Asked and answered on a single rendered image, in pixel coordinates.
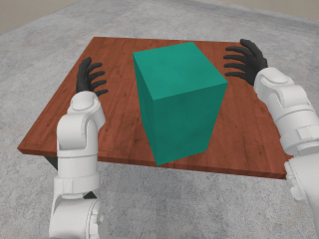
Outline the robot left hand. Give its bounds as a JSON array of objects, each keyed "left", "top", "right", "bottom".
[{"left": 76, "top": 57, "right": 108, "bottom": 97}]

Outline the robot left upper arm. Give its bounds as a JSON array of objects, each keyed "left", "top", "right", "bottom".
[{"left": 37, "top": 198, "right": 109, "bottom": 239}]

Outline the table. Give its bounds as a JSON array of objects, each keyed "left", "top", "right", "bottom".
[{"left": 17, "top": 36, "right": 294, "bottom": 199}]

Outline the robot right hand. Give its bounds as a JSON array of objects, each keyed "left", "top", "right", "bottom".
[{"left": 223, "top": 39, "right": 268, "bottom": 86}]

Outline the robot right forearm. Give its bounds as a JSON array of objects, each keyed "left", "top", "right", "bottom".
[{"left": 253, "top": 67, "right": 319, "bottom": 156}]

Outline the carton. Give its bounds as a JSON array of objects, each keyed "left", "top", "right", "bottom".
[{"left": 133, "top": 42, "right": 228, "bottom": 165}]

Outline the robot right upper arm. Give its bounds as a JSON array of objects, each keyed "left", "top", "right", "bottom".
[{"left": 284, "top": 152, "right": 319, "bottom": 239}]

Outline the robot left forearm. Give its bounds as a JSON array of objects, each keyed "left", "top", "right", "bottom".
[{"left": 49, "top": 91, "right": 106, "bottom": 237}]

